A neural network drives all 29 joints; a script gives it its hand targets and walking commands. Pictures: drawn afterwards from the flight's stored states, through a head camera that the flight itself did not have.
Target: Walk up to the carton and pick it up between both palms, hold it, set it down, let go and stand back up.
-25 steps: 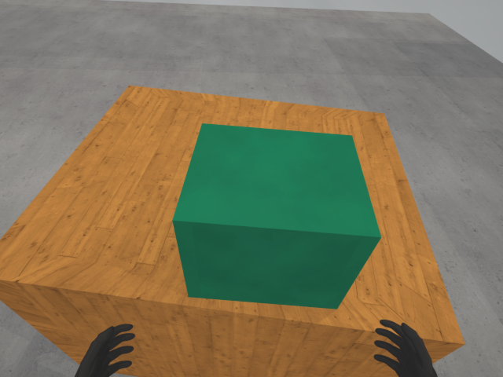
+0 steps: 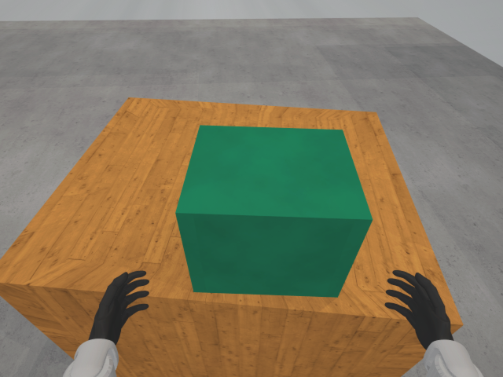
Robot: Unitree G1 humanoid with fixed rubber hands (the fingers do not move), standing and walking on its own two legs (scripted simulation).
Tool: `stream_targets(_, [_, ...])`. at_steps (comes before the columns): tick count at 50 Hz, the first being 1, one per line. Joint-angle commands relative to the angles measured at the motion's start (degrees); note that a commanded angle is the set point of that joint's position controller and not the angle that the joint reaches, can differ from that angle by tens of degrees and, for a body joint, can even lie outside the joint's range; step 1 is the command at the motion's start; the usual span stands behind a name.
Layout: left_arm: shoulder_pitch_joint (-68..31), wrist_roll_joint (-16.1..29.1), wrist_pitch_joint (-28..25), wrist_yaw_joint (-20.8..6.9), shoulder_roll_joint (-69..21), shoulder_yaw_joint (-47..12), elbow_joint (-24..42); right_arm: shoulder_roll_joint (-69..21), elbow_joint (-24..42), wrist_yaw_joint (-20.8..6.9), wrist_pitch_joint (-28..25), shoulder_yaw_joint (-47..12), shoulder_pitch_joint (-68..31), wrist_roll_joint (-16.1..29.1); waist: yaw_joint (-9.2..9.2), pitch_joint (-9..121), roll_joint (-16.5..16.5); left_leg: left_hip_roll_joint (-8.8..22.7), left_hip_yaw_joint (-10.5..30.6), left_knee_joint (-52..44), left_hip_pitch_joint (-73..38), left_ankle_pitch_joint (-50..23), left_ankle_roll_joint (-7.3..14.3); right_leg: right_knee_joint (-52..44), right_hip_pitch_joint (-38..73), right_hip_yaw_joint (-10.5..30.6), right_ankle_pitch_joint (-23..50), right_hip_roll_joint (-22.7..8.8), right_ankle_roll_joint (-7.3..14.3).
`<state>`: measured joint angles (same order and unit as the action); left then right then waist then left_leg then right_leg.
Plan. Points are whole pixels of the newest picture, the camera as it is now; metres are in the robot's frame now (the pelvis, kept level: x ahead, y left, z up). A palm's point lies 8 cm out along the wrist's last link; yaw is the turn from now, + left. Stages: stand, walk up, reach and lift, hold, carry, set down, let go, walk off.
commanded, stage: reach and lift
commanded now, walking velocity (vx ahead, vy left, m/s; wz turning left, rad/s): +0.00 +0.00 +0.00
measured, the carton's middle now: (268, 210) +0.45 -0.04 +0.01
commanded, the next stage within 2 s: none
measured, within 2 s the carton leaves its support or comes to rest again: neither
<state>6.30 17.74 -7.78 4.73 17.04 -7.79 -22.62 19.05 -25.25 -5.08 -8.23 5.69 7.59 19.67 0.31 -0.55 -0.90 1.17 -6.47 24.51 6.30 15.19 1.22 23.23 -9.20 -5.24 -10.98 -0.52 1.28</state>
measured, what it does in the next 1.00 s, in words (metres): stands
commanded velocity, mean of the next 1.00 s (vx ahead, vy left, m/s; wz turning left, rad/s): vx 0.00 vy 0.00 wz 0.00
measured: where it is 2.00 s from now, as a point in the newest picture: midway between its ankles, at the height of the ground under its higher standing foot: outside the picture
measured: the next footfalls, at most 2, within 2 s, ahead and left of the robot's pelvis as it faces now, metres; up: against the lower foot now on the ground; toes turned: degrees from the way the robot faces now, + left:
none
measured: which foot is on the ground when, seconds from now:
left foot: down 0.00-1.00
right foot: down 0.00-1.00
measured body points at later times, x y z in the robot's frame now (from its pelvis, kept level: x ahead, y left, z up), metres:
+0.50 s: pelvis +0.00 -0.02 +0.00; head +0.00 -0.02 +0.45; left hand +0.33 +0.21 +0.07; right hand +0.30 -0.29 +0.06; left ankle -0.02 +0.10 -0.74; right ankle +0.02 -0.11 -0.74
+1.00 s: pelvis +0.01 -0.01 +0.00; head +0.04 +0.00 +0.45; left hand +0.40 +0.21 +0.12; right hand +0.36 -0.29 +0.11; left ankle -0.02 +0.10 -0.74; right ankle +0.02 -0.11 -0.74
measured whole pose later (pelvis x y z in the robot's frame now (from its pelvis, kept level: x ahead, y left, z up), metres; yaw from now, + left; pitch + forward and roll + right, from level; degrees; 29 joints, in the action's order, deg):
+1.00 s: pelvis +0.01 -0.01 +0.00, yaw +0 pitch +5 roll -1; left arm -25.2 14.7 29.9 0.2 22.1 7.8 -12.1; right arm 27.6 -19.3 -0.9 16.8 3.6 -20.6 25.2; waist 3.5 2.2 0.8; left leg 2.3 -5.9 21.0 12.7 13.0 0.1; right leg 18.2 -14.8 -5.6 -8.3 1.0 2.2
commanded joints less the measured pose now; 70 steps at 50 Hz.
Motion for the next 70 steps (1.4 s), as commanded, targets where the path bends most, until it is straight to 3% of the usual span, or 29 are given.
stream_targets(1, [-17.32, 0.35, 1.72, 0.37, 8.3, 6.22, 12.63, 12.09, 14.67, -0.07, 2.01, 5.55, -15.34, -0.34, -0.42, 9.97, 3.86, 0.13, 7.41, -8.6, 6.78, -4.78, -2.01, -4.41, 5.97, 8.25, 3.66, 0.44, 1.68])
stream_targets(5, [-23.5, 0.43, 5.1, -0.12, 8.85, 6.88, 11.16, 12.93, 14.84, -0.21, 5.14, 5.09, -20.58, 0.14, -0.53, 10.84, 3.45, 0.51, 7.47, -8.92, 6.35, -6.22, -1.79, -4.4, 5.69, 8.17, 5.35, 0.46, 1.55])
stream_targets(6, [-20.48, -0.84, 6.12, -0.59, 8.48, 8.08, 10.23, 11.92, 12.6, -0.08, 5.82, 4.61, -16.93, -0.26, -0.54, 11.7, 3.82, 0.14, 6.99, -8.65, 6.16, -8.1, -1.63, -4.6, 7.59, 8.4, 7.48, 0.5, 1.37])
stream_targets(10, [-27.12, -2.35, 10.67, -2.15, 9.94, 10.44, 9.74, 13.02, 11.91, 1.0, 8.93, 4.87, -22.76, 0.52, -0.54, 11.14, 2.77, -0.73, 6.14, -8.99, 8.0, -6.45, -1.12, -5.25, 8.65, 9.27, 5.16, 0.07, 1.11])
stream_targets(13, [-33.25, -1.77, 12.66, -2.71, 11.39, 10.88, 12.34, 13.74, 15.42, 1.74, 10.22, 5.07, -28.57, 0.53, 0.48, 14.18, 2.78, -0.95, 5.81, -9.0, 7.72, -4.7, -0.55, -5.97, 7.42, 9.63, 2.78, -0.3, 0.8])
stream_targets(15, [-36.54, -1.1, 13.35, -2.39, 12.82, 11.24, 14.27, 13.72, 17.08, 1.64, 11.1, 5.76, -31.68, 0.17, 0.1, 16.33, 3.21, -0.99, 5.49, -8.98, 7.76, -3.04, 0.08, -5.98, 6.51, 9.66, 0.62, -0.37, 0.74])
stream_targets(16, [-35.57, -0.96, 13.79, -2.03, 12.57, 11.16, 17.11, 13.4, 17.73, 1.61, 11.32, 5.63, -30.13, 0.77, 0.09, 17.7, 1.46, -1.02, 5.64, -8.47, 7.21, -5.51, -0.02, -5.58, 7.44, 10.08, 3.18, -0.31, 0.85])
stream_targets(17, [-35.42, -0.89, 14.45, -2.15, 12.9, 11.73, 16.12, 13.27, 18.44, 1.7, 11.83, 5.56, -30.07, 0.82, 0.34, 17.43, 2.55, -0.83, 5.65, -8.4, 7.63, -6.32, -0.01, -5.69, 7.82, 9.89, 4.88, -0.29, 0.76])
stream_targets(19, [-39.71, -0.47, 15.17, -2.24, 14.7, 12.86, 18.36, 14.92, 19.59, 2.27, 12.3, 6.0, -33.75, 0.93, 0.37, 21.11, 1.31, -1.06, 5.81, -7.49, 8.01, -9.62, -0.13, -4.0, 9.41, 9.77, 11.21, -0.32, 0.4])
stream_targets(20, [-36.71, -0.73, 15.95, -2.62, 13.95, 13.16, 15.06, 13.92, 17.56, 2.41, 13.0, 4.72, -31.71, 1.0, 0.81, 19.29, 2.41, -1.22, 6.02, -7.38, 8.49, -10.42, -0.21, -4.03, 10.67, 9.85, 12.61, -0.26, 0.28])
stream_targets(24, [-35.72, -1.46, 19.01, -4.64, 14.86, 15.3, 17.24, 14.68, 19.45, 3.78, 14.46, 4.27, -31.14, 1.55, 2.06, 22.16, 4.14, -1.75, 5.5, -7.24, 7.24, -15.71, -0.01, -3.59, 13.92, 10.04, 20.66, 0.14, -0.85])
stream_targets(25, [-38.19, -1.82, 19.71, -4.79, 15.24, 15.99, 16.81, 15.3, 19.2, 3.97, 14.99, 4.26, -33.31, 1.94, 1.03, 22.08, 2.59, -1.64, 5.82, -7.49, 6.93, -14.53, -0.19, -3.57, 13.39, 10.07, 19.73, -0.02, -0.85])
stream_targets(27, [-37.2, -1.65, 21.21, -5.24, 15.2, 17.16, 16.01, 14.93, 19.78, 4.53, 15.71, 3.52, -32.85, 2.25, 0.58, 21.71, 3.36, -1.65, 5.72, -7.38, 7.03, -14.98, 0.1, -4.0, 15.07, 10.31, 20.18, -0.2, -1.14])
stream_targets(28, [-37.37, -1.82, 21.75, -5.2, 15.2, 17.39, 19.94, 15.63, 21.03, 4.57, 15.82, 4.01, -32.23, 2.92, 1.1, 23.24, 2.79, -1.63, 5.85, -7.37, 5.84, -16.94, -0.34, -4.14, 15.32, 9.95, 21.09, 0.01, -0.88])
stream_targets(31, [-39.54, -1.99, 23.79, -5.77, 16.1, 17.93, 20.2, 16.13, 22.31, 5.1, 16.18, 3.67, -34.75, 3.76, 1.98, 23.7, 4.02, -1.59, 5.81, -6.5, 4.09, -18.79, -0.31, -3.81, 15.25, 9.3, 23.61, 0.75, -1.26])
stream_targets(34, [-41.79, -1.46, 25.41, -5.51, 16.52, 18.19, 21.87, 17.13, 22.87, 5.01, 17.84, 3.92, -37.5, 3.94, 2.13, 23.24, 3.27, -1.37, 5.68, -6.91, 5.18, -16.36, -0.04, -4.16, 14.75, 9.46, 21.26, 0.49, -0.9])
stream_targets(39, [-48.6, -1.31, 28.94, -4.35, 17.48, 18.21, 25.66, 20.23, 23.84, 4.49, 19.09, 5.47, -43.24, 4.32, 2.31, 28.43, -0.33, -1.12, 5.54, -4.73, 2.48, -21.63, -1.32, -2.77, 12.07, 8.57, 24.52, 1.45, -0.43])
stream_targets(40, [-50.67, -1.68, 29.61, -4.19, 18.33, 18.68, 22.46, 19.88, 20.76, 4.33, 20.03, 5.93, -44.8, 4.13, 2.52, 26.79, 0.83, -1.32, 5.98, -4.53, 4.62, -20.06, -0.75, -3.01, 10.37, 8.68, 22.74, 1.05, -0.21])
stream_targets(41, [-51.43, -0.98, 29.92, -3.83, 17.97, 18.46, 25.3, 21.18, 21.85, 4.27, 19.95, 6.52, -45.43, 4.38, 3.3, 28.83, -0.06, -0.88, 6.4, -4.7, 3.27, -20.33, -1.12, -2.76, 10.63, 8.45, 23.47, 0.98, -0.31])
stream_targets(44, [-49.49, -1.92, 32.31, -4.14, 17.65, 19.22, 24.39, 21.97, 19.79, 4.31, 20.8, 4.97, -44.78, 5.2, 3.84, 30.66, 1.71, -0.89, 6.91, -2.65, 0.91, -28.75, -1.77, -1.65, 12.87, 7.98, 33.46, 1.85, -0.83])
stream_targets(52, [-58.38, -4.0, 37.24, -3.89, 18.45, 19.82, 18.05, 23.5, 12.49, 3.37, 23.61, 3.57, -54.83, 6.41, 3.0, 30.62, 0.92, -1.37, 6.5, -3.55, 2.54, -23.17, -1.2, -1.96, 10.69, 7.57, 29.34, 1.67, -1.14])
stream_targets(54, [-61.7, -3.29, 37.27, -2.66, 18.02, 18.12, 21.28, 25.45, 13.37, 2.47, 23.37, 4.3, -57.96, 6.61, 2.72, 34.76, -1.66, -0.52, 7.04, -2.51, 0.12, -27.04, -1.9, -1.22, 7.95, 6.8, 28.92, 2.23, -0.65])
stream_targets(57, [-65.69, -2.39, 38.26, -2.29, 17.93, 17.2, 20.13, 27.01, 11.94, 1.59, 23.37, 5.01, -61.87, 6.38, 3.59, 38.83, -0.97, -0.41, 7.67, 0.07, -2.81, -31.22, -2.57, -0.95, 4.66, 5.82, 31.64, 2.85, -0.59])
stream_targets(60, [-68.0, -2.68, 39.65, -2.41, 18.45, 17.38, 13.61, 28.09, 5.33, 1.18, 24.1, 4.09, -64.38, 6.24, 3.92, 36.4, 0.32, -0.56, 7.49, -0.14, -0.61, -29.89, -2.28, -1.18, 4.94, 5.48, 31.93, 2.6, -0.99])
stream_targets(61, [-71.88, -2.39, 39.29, -2.43, 19.21, 17.11, 13.48, 29.0, 5.42, 1.27, 23.73, 5.27, -68.05, 5.09, 4.84, 38.02, -0.02, -0.74, 7.42, -0.22, -0.28, -27.99, -2.14, -1.01, 4.27, 5.26, 31.01, 2.74, -1.16])
stream_targets(63, [-72.51, -2.81, 39.48, -1.74, 19.09, 16.22, 13.82, 29.15, 3.98, 0.59, 23.59, 4.5, -68.63, 5.77, 3.55, 40.08, -0.82, -0.63, 7.5, -0.11, -2.07, -29.49, -2.39, -1.29, 3.57, 4.9, 30.64, 3.33, -1.18])
stream_targets(64, [-73.93, -2.27, 39.36, -1.53, 19.38, 15.97, 13.39, 29.12, 4.21, 0.37, 23.62, 4.21, -70.33, 5.78, 3.76, 40.56, 0.8, -0.28, 7.68, 0.11, -1.98, -29.06, -2.05, -1.09, 3.16, 4.81, 31.23, 3.31, -1.24])
stream_targets(67, [-77.28, -1.24, 38.78, -1.13, 19.53, 14.62, 10.89, 29.42, 0.58, 0.16, 23.62, 3.78, -73.83, 5.94, 4.51, 42.2, 0.17, -0.41, 7.86, 0.29, -0.95, -28.48, -1.66, -0.72, 3.08, 5.14, 31.34, 3.12, -1.45])
stream_targets(70, [-79.99, -2.2, 38.89, -0.96, 20.4, 14.43, 3.4, 28.9, -4.78, 0.08, 24.22, 1.66, -77.34, 5.64, 3.32, 38.37, 2.25, -0.91, 7.39, -1.09, 2.03, -23.05, -0.87, -1.73, 3.19, 5.18, 27.48, 3.05, -1.99])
